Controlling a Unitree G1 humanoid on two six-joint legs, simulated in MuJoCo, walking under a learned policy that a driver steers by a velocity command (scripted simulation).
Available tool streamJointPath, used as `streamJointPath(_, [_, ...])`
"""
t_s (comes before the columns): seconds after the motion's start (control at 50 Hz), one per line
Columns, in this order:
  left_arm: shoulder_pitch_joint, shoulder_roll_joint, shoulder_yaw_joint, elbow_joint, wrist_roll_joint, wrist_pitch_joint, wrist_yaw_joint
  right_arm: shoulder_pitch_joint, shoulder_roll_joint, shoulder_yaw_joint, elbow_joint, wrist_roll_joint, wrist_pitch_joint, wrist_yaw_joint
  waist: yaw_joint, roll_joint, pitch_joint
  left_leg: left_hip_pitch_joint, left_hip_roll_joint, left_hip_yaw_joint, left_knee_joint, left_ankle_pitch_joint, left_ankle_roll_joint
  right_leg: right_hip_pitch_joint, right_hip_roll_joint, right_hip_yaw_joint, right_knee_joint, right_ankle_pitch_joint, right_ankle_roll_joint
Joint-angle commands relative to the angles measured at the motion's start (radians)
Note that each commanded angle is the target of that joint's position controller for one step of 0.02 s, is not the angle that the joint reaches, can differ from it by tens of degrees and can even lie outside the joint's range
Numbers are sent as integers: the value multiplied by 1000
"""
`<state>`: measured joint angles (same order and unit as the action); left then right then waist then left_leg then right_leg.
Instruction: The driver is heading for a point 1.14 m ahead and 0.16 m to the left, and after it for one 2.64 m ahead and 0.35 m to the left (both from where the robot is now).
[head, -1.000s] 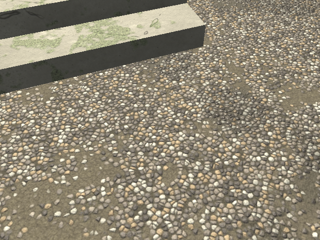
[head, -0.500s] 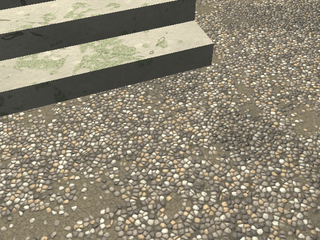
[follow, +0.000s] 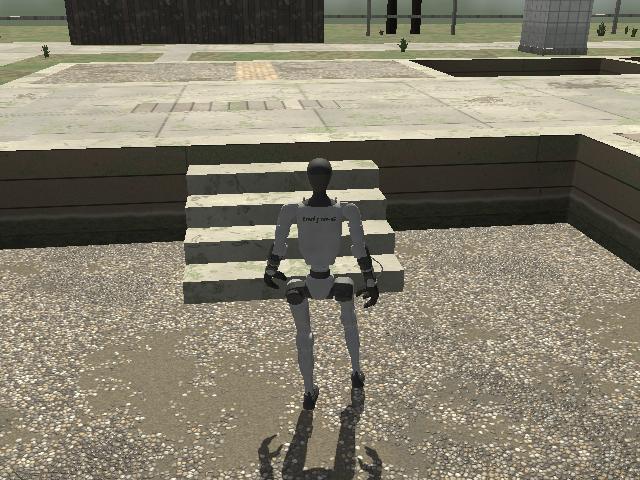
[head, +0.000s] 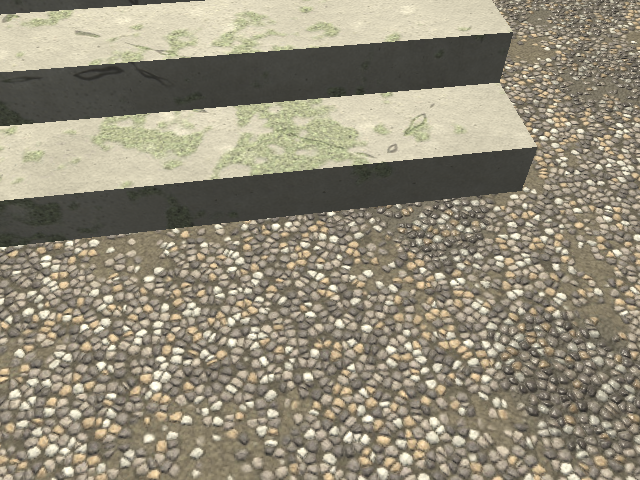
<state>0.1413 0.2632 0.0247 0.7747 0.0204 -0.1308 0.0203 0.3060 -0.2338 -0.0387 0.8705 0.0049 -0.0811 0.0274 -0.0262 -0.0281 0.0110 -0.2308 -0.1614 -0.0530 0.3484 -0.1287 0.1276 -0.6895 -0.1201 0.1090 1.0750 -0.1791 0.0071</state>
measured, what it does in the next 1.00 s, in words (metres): walks ahead, turning left: right foot, then left foot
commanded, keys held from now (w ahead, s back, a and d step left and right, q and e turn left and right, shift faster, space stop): w+q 0.52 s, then w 0.36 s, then w+e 0.12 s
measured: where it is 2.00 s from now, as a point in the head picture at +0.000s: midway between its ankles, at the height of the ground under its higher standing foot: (241, 296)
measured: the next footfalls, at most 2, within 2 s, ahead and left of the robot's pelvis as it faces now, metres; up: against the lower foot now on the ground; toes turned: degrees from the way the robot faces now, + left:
right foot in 0.24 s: +0.31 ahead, -0.15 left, +0.00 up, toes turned +13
left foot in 0.76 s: +0.49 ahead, +0.20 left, +0.00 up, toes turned +26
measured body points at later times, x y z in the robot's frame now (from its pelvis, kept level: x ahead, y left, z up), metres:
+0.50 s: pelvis +0.26 -0.05 +0.01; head +0.29 -0.05 +0.45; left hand +0.23 +0.24 -0.11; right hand +0.49 -0.26 -0.10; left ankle +0.28 +0.13 -0.65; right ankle +0.27 -0.15 -0.74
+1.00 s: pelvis +0.48 +0.11 +0.01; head +0.50 +0.13 +0.45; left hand +0.48 +0.41 -0.12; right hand +0.66 -0.11 -0.10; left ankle +0.45 +0.18 -0.74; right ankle +0.60 -0.03 -0.65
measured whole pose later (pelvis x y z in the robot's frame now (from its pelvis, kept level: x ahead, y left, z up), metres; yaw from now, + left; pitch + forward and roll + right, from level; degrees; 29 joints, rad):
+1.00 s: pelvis +0.48 +0.11 +0.01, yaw +24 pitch +1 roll +1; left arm 0.21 0.30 0.05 0.80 0.03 -0.05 -0.03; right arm 0.32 -0.25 -0.05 0.77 -0.03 -0.08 0.03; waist -0.01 -0.05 0.01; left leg -0.17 -0.06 0.06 0.32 -0.17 0.07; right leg -0.65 -0.12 0.03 1.08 -0.21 0.00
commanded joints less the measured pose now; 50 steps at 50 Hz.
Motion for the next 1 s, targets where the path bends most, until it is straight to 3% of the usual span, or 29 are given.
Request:
streamJointPath(0.02, [3, 48, 13, -66, 10, 10, 17, -49, -160, -38, -93, 10, -19, -24, 28, 63, 16, -220, 202, -184, -159, 92, 145, 157, 42, -68, -238, 193, 35])
streamJointPath(0.06, [-81, 33, 6, -94, -4, 8, 15, 5, -170, -44, -87, 21, -10, -30, -16, 88, 0, -158, 200, -203, -127, 47, 119, 177, 80, -65, -406, 258, 42])
streamJointPath(0.14, [-164, 82, 18, -137, -28, -6, -5, 58, -162, -45, -85, 28, 6, -36, -49, 105, -26, 9, 257, -335, -35, -58, 107, 182, 106, -23, -557, 211, 41])
streamJointPath(0.18, [-151, 111, 31, -145, -31, -21, -17, 51, -167, -46, -95, 21, 14, -41, -26, 130, -33, 62, 279, -400, 31, -47, 96, 234, 118, -18, -604, 119, 15])
streamJointPath(0.22, [-3, 145, 52, -111, -25, -33, -15, 23, -133, -34, -114, 13, 20, -42, 54, 147, -94, 34, 226, -388, 168, 9, 53, 457, 99, -27, -669, 85, -42])
streamJointPath(0.24, [156, 201, 69, -94, -10, -36, -6, 6, -70, -12, -136, 3, 13, -36, 125, 62, -218, -86, 165, -294, 434, -49, 11, 712, -63, 110, -656, 52, -114])
streamJointPath(0.26, [269, 280, 93, -63, 1, -18, -4, 124, -24, 5, -168, 29, -2, -30, 88, -273, -346, -437, 30, -128, 721, -380, -54, 1050, -289, 531, -715, -126, -284])
streamJointPath(0.28, [260, 192, 79, -74, -12, -10, -9, 130, -125, -12, -157, 43, -4, -32, 98, -237, -305, -587, 114, -141, 896, -435, -67, 1041, -330, 676, -760, -316, -283])
streamJointPath(0.3, [224, 128, 63, -88, -17, -5, -7, 43, -186, -30, -163, 39, 4, -33, 120, -117, -177, -626, 149, -141, 961, -340, -76, 929, -289, 535, -771, -293, -236])
streamJointPath(0.32, [174, 116, 56, -96, -15, 2, -8, -3, -173, -31, -174, 26, 12, -35, 102, -30, -103, -599, 183, -111, 963, -257, -89, 810, -241, 394, -785, -161, -204])
streamJointPath(0.34, [136, 100, 50, -91, -15, 6, -11, -31, -155, -33, -187, 16, 14, -32, 82, -17, -44, -579, 206, -106, 921, -201, -96, 716, -194, 298, -814, -55, -192])
streamJointPath(0.36, [115, 86, 44, -86, -9, 7, -14, -29, -138, -36, -193, 18, 20, -28, 57, -42, -20, -536, 233, -94, 891, -172, -99, 647, -156, 211, -842, 7, -174])
streamJointPath(0.42, [117, 93, 52, -62, -17, -2, -25, -29, -91, -31, -214, 24, 38, -20, 39, -73, -4, -510, 254, -52, 850, -118, -114, 580, -119, 57, -896, 150, -187])
streamJointPath(0.54, [153, 144, 70, -14, -16, 9, -17, -161, -67, -23, -270, 17, 35, -5, 68, -41, 7, -530, 262, -31, 565, 101, -121, 630, -123, -113, -907, 298, -184])
streamJointPath(0.6, [198, 160, 69, 16, -28, 18, -18, -262, -44, -12, -300, 16, 24, 12, 102, -32, 40, -470, 240, 22, 403, 150, -102, 636, -125, -157, -910, 263, -178])
streamJointPath(0.66, [234, 185, 74, 48, -47, 32, -22, -331, -56, -12, -337, 21, 19, 26, 106, -41, 73, -450, 226, 53, 309, 67, -72, 701, -164, -155, -895, 273, -174])
streamJointPath(0.7, [233, 204, 78, 63, -55, 43, -20, -326, -79, -20, -348, 17, 16, 30, 77, -61, 60, -388, 197, 85, 257, -30, -37, 748, -182, -164, -834, 432, -162])
streamJointPath(0.72, [226, 219, 80, 68, -56, 49, -17, -275, -101, -31, -339, 12, 14, 29, 36, -77, 19, -285, 163, 111, 224, -49, -16, 754, -176, -182, -755, 607, -150])
streamJointPath(0.74, [215, 219, 76, 73, -56, 55, -13, -139, -137, -54, -299, 9, 14, 24, -45, -70, -61, -85, 122, 141, 164, 10, 13, 723, -143, -227, -593, 746, -126])
streamJointPath(0.76, [223, 195, 64, 65, -45, 53, -7, 23, -200, -84, -251, 6, 18, 10, -113, -44, -164, 199, 146, 86, 188, 61, 41, 563, -99, -258, -372, 667, -89])
streamJointPath(0.78, [287, 89, 26, 16, -12, 36, -16, 148, -325, -109, -234, -10, 21, -8, -97, 192, -316, 613, 436, -359, 194, 66, 176, 149, 24, -266, 42, 81, -26])
streamJointPath(0.8, [311, 84, 17, 32, -29, 5, -28, 175, -298, -95, -231, -1, 18, -8, -89, 248, -472, 682, 579, -736, 9, -20, 276, -9, 123, -71, 251, -415, -17])
streamJointPath(0.82, [210, 167, 45, 9, -67, -4, -34, 128, -234, -73, -224, -3, 12, -1, -98, 158, -329, 574, 532, -590, -13, -28, 215, -103, 64, -23, 304, -355, -28])
streamJointPath(0.84, [139, 156, 41, -16, -70, -5, -31, 57, -197, -61, -224, 4, 9, 1, -67, 138, -198, 412, 484, -423, -22, 33, 172, -111, 21, -51, 254, -261, -37])
streamJointPath(0.86, [120, 144, 41, -12, -48, 1, -23, -15, -159, -49, -227, 4, 5, 5, -26, 83, -123, 262, 435, -315, -47, 108, 143, -66, -13, -60, 190, -185, -30])
streamJointPath(0.88, [138, 143, 48, -6, -33, 15, -20, -62, -126, -40, -231, -1, -1, 10, 15, 99, -87, 155, 393, -239, -81, 154, 124, 2, -38, -52, 135, -134, -26])
streamJointPath(0.94, [207, 94, 43, 21, -39, 60, -22, -85, -128, -44, -204, -10, -30, 11, 66, 110, -66, 42, 377, -123, -171, 211, 128, 83, -45, -49, 90, -40, -6])
streamJointPath(0.96, [215, 51, 26, 30, 43, 90, -54, 9, -132, -38, -152, -44, -23, -1, 67, 63, -25, -11, 362, -51, -197, 250, 92, 116, -2, -99, 44, -29, -1])
streamJointPath(1.0, [149, 46, 30, 8, 29, 107, -71, 28, -136, -39, -130, -43, -22, -6, 51, 106, 28, -7, 344, 21, -214, 259, 68, 72, 9, -84, -38, 53, 1])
